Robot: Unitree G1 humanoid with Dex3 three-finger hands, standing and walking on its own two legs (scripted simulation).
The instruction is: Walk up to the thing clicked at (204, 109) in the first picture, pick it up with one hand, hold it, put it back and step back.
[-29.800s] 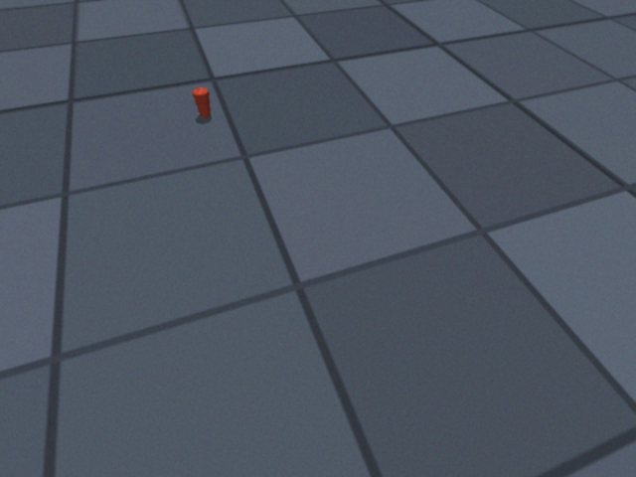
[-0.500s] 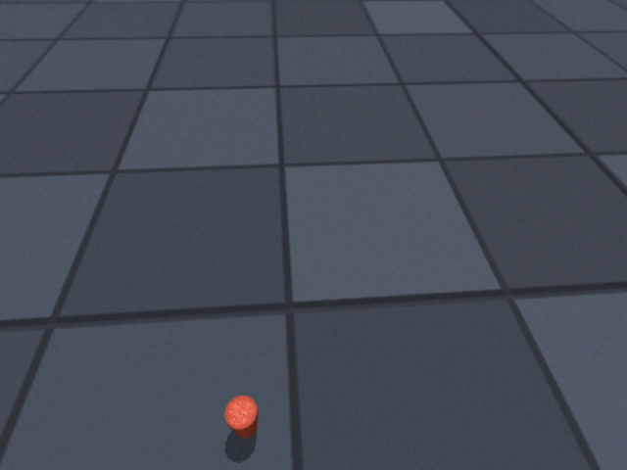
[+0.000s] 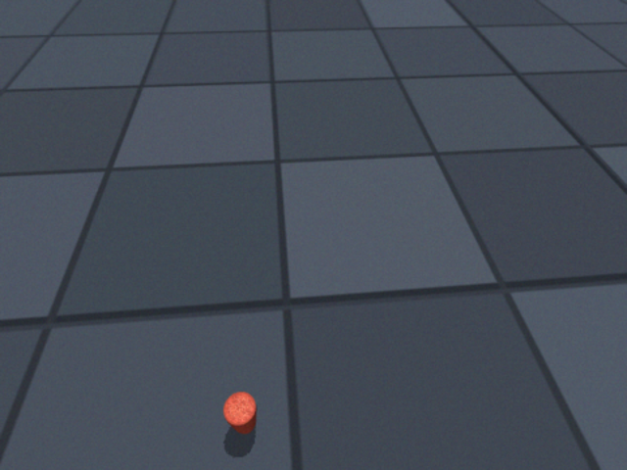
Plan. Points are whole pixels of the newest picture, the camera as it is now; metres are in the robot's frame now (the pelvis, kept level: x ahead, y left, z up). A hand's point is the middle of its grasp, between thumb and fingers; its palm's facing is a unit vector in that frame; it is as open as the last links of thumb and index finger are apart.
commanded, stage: stand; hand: left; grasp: from the side
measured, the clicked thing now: (242, 416) +0.39 +0.21 -0.71
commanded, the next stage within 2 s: step back in 1.12 s
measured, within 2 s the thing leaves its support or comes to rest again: neither
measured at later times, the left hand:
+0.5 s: hand out of the picture +0.10 +0.25 -0.16, palm faces -0.03 -0.94 -0.34, open 7.4 cm
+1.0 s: hand out of the picture +0.09 +0.25 -0.16, palm faces -0.03 -0.94 -0.33, open 7.4 cm
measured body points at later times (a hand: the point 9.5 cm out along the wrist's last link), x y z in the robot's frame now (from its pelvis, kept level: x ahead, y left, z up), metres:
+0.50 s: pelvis +0.02 +0.00 +0.00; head +0.03 +0.00 +0.45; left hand +0.10 +0.30 -0.13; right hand +0.09 -0.30 -0.13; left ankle +0.04 +0.12 -0.75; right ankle +0.01 -0.14 -0.75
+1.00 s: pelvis +0.03 +0.00 +0.00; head +0.04 +0.00 +0.45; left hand +0.09 +0.30 -0.13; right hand +0.09 -0.29 -0.13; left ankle +0.04 +0.12 -0.75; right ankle +0.01 -0.14 -0.75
